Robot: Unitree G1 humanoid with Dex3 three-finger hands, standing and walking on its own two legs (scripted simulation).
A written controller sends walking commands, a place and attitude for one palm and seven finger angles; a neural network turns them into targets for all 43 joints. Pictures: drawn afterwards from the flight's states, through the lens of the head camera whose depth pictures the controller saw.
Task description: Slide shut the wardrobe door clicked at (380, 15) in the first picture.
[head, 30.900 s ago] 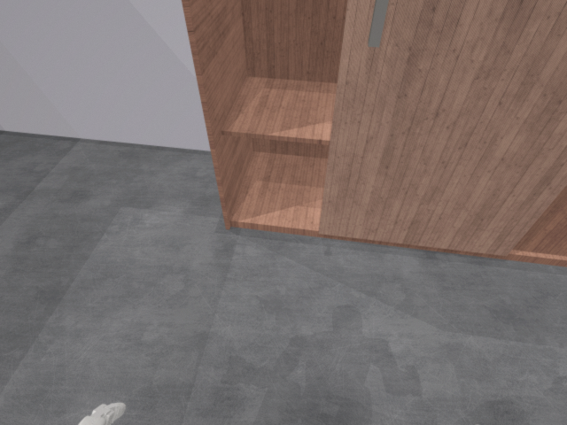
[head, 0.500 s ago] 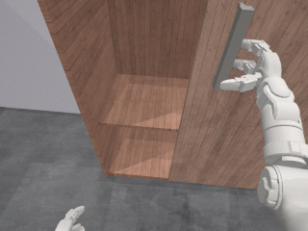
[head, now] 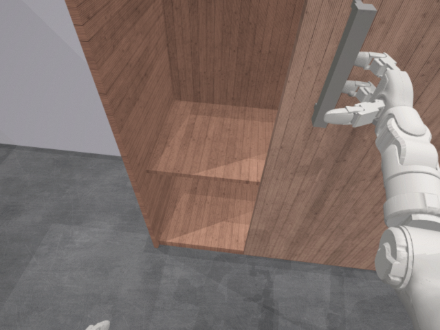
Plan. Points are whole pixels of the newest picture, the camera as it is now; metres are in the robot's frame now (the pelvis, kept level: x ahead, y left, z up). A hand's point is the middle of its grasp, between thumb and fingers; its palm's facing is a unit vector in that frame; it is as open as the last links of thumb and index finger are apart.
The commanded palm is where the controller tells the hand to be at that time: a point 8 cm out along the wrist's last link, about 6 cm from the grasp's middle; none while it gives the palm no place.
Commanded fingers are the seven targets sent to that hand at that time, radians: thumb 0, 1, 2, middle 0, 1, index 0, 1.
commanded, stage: move the hooked fingers beside the handle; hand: right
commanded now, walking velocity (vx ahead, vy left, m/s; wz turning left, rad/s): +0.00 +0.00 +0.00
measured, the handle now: (335, 69) +0.54 -0.14 +0.23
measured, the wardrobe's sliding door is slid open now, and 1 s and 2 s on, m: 0.41 0.41 0.41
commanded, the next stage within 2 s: feel for the door with the fingertips in 1.94 s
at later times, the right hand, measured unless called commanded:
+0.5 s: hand (359, 95) +0.46 -0.17 +0.23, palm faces +0.03 +1.00 -0.01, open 14.0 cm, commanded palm +0.44 -0.22 +0.22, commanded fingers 0.00 0.50 -0.30 0.30 1.20 0.30 1.20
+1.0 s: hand (377, 98) +0.46 -0.20 +0.23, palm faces +0.02 +1.00 +0.01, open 13.9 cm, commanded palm +0.44 -0.25 +0.22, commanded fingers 0.00 0.50 -0.30 0.30 1.20 0.30 1.20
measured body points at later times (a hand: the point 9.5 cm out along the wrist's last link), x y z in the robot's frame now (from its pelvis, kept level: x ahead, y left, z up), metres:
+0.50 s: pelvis +0.00 +0.00 +0.00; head +0.01 +0.01 +0.45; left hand +0.11 +0.26 -0.11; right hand +0.45 -0.22 +0.23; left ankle -0.02 +0.11 -0.74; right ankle +0.00 -0.11 -0.74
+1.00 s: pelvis +0.00 +0.00 +0.00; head +0.01 +0.00 +0.45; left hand +0.09 +0.26 -0.11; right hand +0.45 -0.25 +0.23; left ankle -0.02 +0.11 -0.74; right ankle +0.00 -0.11 -0.74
